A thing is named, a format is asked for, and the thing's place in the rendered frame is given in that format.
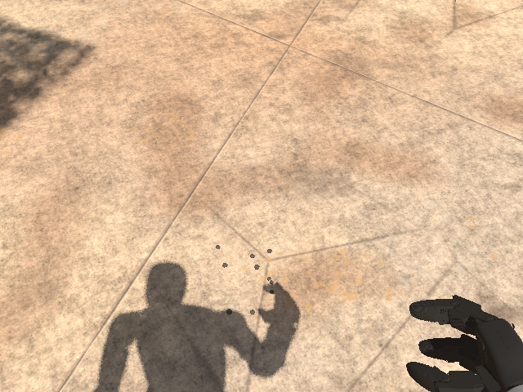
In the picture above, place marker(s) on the right robot hand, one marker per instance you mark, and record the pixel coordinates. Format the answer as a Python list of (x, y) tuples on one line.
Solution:
[(495, 356)]

